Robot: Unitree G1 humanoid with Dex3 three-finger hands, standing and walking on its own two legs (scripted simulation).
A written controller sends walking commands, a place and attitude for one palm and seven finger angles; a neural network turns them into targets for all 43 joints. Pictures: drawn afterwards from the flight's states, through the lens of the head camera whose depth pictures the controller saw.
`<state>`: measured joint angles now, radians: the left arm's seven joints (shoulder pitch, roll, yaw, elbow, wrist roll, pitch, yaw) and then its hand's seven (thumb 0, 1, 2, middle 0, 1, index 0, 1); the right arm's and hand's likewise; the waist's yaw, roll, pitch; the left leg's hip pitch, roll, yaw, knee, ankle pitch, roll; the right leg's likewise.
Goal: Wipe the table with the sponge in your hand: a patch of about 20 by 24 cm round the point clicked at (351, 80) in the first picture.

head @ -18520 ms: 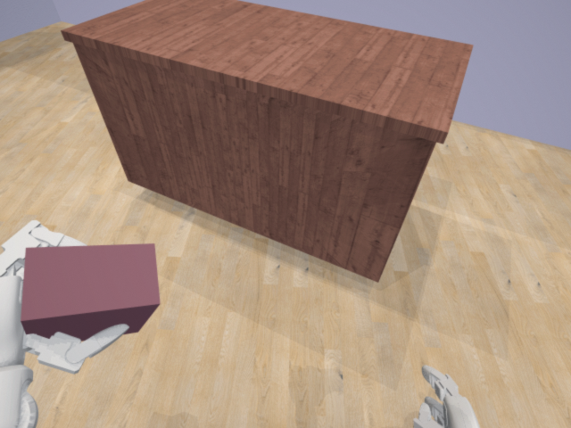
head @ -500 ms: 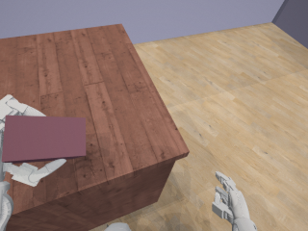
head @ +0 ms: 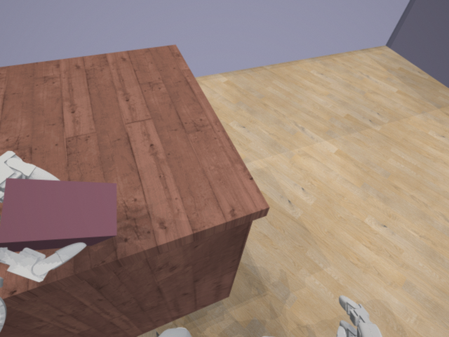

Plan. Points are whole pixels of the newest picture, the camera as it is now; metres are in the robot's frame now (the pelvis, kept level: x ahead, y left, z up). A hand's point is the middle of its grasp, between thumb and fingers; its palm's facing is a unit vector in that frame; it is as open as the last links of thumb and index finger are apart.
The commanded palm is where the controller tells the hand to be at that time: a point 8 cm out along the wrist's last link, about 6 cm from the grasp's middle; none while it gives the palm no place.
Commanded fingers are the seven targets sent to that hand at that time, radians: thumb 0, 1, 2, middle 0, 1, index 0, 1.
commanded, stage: come to a stop and stand still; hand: left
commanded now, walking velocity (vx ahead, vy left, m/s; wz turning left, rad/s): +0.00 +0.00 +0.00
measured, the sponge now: (72, 218) +0.24 +0.22 +0.14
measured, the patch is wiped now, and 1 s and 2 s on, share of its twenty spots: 0.00 0.00 0.00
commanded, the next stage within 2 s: look again from close up in 0.76 s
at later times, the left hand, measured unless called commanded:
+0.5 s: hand (53, 179) +0.28 +0.25 +0.17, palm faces +0.37 -0.84 -0.39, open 10.5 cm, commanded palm +0.22 +0.29 +0.19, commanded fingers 0.00 0.10 1.30 -1.20 -1.60 -1.20 -1.60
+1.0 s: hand (27, 133) +0.32 +0.29 +0.21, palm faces +0.49 -0.76 -0.42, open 10.5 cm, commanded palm +0.22 +0.27 +0.19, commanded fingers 0.00 0.10 1.30 -1.20 -1.60 -1.20 -1.60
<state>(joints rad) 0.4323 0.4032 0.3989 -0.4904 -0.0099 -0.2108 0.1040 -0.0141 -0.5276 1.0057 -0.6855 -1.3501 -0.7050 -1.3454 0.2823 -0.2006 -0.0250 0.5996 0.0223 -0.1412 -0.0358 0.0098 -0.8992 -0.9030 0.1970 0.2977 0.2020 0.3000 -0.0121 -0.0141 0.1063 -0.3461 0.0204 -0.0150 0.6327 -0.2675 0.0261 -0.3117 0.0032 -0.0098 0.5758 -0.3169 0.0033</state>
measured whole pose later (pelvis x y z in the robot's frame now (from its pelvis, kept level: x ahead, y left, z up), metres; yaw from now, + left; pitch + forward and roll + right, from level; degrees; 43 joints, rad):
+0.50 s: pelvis +0.06 +0.01 +0.01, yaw +0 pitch -1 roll -2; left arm 0.43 0.37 0.36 -0.50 -0.01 -0.24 0.11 -0.01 -0.53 1.01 -0.69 -1.35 -0.70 -1.35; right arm 0.19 -0.17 0.02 0.60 0.01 -0.16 -0.01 0.01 -0.90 -0.90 0.20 0.30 0.21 0.30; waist 0.02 -0.04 0.09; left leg -0.24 -0.01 -0.02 0.54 -0.28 0.03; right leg -0.19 0.00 0.03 0.44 -0.23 0.03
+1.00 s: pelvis +0.05 +0.00 +0.01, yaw -1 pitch +0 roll -1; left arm 0.14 0.50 0.50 -0.32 -0.04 -0.22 0.09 -0.01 -0.53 1.01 -0.69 -1.35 -0.70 -1.34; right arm 0.17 -0.20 0.00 0.61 0.02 -0.13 0.02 0.01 -0.90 -0.90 0.20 0.30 0.20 0.30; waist 0.06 -0.03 0.12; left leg -0.25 0.00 -0.01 0.51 -0.26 0.01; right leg -0.23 0.01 0.05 0.46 -0.23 0.02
